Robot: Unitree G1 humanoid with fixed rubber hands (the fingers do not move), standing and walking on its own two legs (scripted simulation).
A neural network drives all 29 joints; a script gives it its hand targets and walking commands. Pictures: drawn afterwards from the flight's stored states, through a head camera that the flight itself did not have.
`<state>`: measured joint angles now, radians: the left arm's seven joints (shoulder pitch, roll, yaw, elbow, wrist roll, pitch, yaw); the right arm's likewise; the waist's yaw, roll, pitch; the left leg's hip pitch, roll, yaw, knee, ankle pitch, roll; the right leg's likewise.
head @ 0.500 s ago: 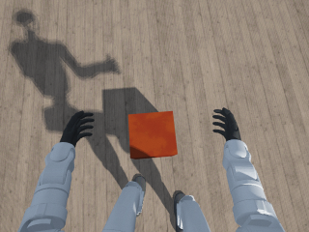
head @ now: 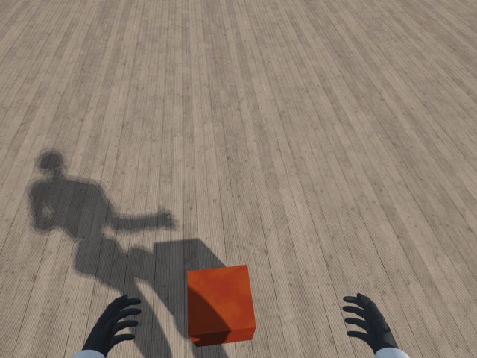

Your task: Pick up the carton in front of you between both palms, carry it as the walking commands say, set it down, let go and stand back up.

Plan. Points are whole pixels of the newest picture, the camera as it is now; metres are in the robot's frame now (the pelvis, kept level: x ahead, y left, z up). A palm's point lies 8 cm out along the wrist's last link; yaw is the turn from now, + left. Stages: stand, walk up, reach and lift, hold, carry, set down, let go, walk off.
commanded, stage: let go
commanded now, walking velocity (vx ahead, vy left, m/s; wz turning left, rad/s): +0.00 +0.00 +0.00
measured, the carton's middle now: (221, 307) +0.36 +0.07 -0.65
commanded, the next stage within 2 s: stand in 0.46 s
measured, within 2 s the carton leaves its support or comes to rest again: neither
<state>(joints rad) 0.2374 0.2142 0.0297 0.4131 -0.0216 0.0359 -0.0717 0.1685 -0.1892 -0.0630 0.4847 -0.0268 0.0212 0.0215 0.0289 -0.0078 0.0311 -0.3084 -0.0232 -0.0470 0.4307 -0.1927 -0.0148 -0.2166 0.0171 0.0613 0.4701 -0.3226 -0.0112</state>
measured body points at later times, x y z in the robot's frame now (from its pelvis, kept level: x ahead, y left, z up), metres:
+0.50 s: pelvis +0.01 +0.01 +0.00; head +0.01 +0.01 +0.45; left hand +0.18 +0.26 -0.07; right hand +0.17 -0.23 -0.08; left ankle +0.02 +0.13 -0.74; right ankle -0.05 -0.11 -0.74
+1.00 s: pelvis +0.01 +0.03 +0.00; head +0.02 +0.05 +0.45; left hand +0.15 +0.31 -0.11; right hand +0.14 -0.27 -0.09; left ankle +0.02 +0.13 -0.74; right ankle -0.05 -0.11 -0.74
